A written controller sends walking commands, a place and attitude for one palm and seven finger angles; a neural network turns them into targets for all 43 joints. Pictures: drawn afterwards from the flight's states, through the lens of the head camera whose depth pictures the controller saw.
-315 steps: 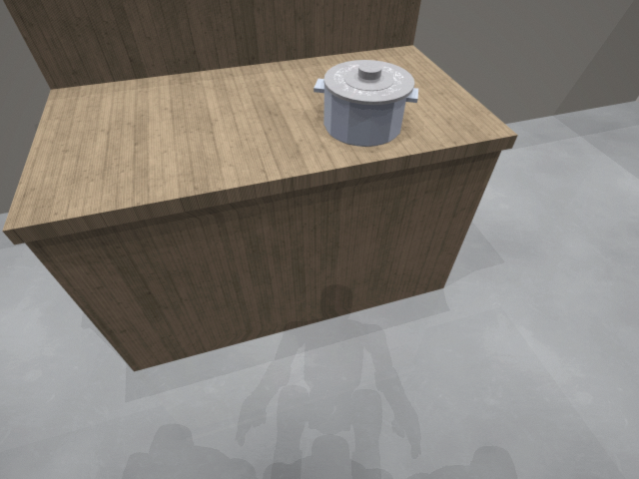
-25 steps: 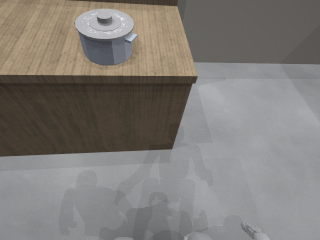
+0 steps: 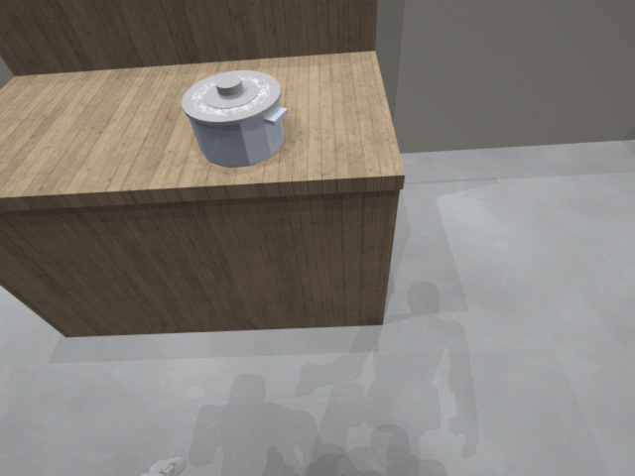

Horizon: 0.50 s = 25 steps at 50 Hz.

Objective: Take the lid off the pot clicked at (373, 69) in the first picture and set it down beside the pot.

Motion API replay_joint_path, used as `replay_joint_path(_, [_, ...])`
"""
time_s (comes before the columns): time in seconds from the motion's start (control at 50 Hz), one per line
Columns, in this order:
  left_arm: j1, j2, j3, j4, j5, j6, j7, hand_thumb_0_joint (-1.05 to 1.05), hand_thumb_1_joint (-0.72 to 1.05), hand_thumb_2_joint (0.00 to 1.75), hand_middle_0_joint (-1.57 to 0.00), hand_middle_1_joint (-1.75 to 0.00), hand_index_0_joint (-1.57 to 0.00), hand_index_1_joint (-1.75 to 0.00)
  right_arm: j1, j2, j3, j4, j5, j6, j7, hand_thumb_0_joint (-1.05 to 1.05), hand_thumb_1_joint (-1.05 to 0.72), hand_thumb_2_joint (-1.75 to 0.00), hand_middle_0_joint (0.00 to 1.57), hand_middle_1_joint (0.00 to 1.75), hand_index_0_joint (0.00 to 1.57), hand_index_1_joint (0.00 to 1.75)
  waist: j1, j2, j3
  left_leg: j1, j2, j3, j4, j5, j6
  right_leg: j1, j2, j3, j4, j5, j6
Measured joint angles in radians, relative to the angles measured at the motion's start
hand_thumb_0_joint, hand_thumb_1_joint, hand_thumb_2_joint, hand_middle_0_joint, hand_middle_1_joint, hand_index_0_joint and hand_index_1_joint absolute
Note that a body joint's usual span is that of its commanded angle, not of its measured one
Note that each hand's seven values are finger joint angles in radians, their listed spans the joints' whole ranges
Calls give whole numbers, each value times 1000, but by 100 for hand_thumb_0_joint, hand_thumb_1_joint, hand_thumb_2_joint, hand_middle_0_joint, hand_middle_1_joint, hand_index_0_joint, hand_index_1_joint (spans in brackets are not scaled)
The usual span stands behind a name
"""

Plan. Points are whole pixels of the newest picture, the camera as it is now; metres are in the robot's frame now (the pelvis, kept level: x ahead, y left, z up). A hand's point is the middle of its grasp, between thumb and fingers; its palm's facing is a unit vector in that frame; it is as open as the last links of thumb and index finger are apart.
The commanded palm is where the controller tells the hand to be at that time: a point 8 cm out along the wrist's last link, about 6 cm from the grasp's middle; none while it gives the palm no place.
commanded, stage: take the last steps up to it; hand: left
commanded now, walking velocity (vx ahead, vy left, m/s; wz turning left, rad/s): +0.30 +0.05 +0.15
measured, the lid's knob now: (229, 85) +0.83 +0.20 +0.09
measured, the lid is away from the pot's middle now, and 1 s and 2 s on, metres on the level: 0.01 0.01 0.01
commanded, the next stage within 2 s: come to a stop and stand still in 0.98 s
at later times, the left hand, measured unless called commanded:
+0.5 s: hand out of the picture -0.06 +0.20 -0.16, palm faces +0.20 -0.97 -0.16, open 7.4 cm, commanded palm none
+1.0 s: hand (198, 326) +0.40 +0.25 -0.16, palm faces -0.04 -0.98 -0.22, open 7.4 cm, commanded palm none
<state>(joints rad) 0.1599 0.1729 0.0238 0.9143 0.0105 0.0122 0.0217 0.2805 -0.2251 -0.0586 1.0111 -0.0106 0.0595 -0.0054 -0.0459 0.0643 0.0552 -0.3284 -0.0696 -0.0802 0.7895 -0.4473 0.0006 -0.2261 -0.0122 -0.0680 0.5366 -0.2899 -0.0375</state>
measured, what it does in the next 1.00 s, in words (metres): walks ahead: left foot, then right foot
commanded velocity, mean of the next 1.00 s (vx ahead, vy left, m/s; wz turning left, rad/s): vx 0.27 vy -0.01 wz -0.02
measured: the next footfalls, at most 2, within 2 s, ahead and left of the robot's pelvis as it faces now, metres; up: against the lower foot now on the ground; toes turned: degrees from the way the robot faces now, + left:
left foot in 0.50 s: +0.14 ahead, +0.18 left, +0.00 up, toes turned +8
right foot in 1.00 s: +0.40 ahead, -0.03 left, +0.00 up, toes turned -5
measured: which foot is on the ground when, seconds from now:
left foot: up 0.00-0.48, down 0.50-1.00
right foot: down 0.00-0.50, up 0.52-0.98, down 1.00-1.00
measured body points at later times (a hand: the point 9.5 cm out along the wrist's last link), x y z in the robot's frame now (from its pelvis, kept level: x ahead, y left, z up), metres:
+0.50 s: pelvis +0.08 +0.06 +0.00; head +0.10 +0.07 +0.45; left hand -0.07 +0.26 -0.15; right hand +0.20 -0.17 -0.14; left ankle +0.10 +0.17 -0.74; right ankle +0.00 -0.09 -0.73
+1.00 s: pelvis +0.26 +0.07 -0.01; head +0.29 +0.05 +0.43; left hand +0.40 +0.30 -0.14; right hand +0.16 -0.14 -0.17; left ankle +0.11 +0.17 -0.73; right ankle +0.36 -0.03 -0.74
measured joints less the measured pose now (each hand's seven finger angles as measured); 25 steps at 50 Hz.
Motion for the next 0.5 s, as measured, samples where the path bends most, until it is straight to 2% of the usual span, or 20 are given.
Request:
replay_joint_path(0.08, [62,-19,5,16,-2,-14,-5,0,91,90,-21,-30,-20,-30,12,-13,-14,18,-13,2,20,1,-90,-90,20,30,20,30,12,-5,-21,-96,45,38,259,84,-9,51,-10,-19,-93,39,-6])
replay_joint_path(0.18, [151,-32,11,63,2,-42,-8,0,91,90,-21,-30,-20,-30,21,-21,-24,32,-18,-10,30,1,-91,-90,20,30,20,30,31,-19,-40,-134,107,46,309,201,-25,100,-18,-39,-179,69,-8])
replay_joint_path(0.3, [259,-44,10,131,12,-58,-14,0,91,90,-21,-30,-20,-30,-11,-20,-23,39,-17,-15,33,1,-91,-90,19,30,20,30,68,-26,-47,-134,149,70,179,226,-30,146,-26,-54,-234,70,9])
replay_joint_path(0.4, [324,-45,12,190,19,-54,-18,0,91,90,-21,-30,-20,-30,-73,2,-10,23,-11,-33,38,1,-91,-90,19,30,20,30,105,-45,-42,-93,141,114,-19,181,-13,172,-43,-52,-239,44,38])
replay_joint_path(0.48, [357,-37,20,223,16,-42,-21,0,91,90,-21,-30,-20,-30,-116,30,7,-4,-6,-73,37,1,-91,-90,19,30,20,30,121,-64,-36,11,114,154,-235,187,4,162,-63,-42,-147,-35,70])
replay_joint_path(0.5, [367,-38,20,228,13,-38,-23,1,91,90,-21,-30,-20,-30,-122,33,11,-14,-8,-90,33,1,-91,-90,19,30,20,30,119,-59,-38,39,113,150,-282,193,15,135,-63,-37,-74,-78,61])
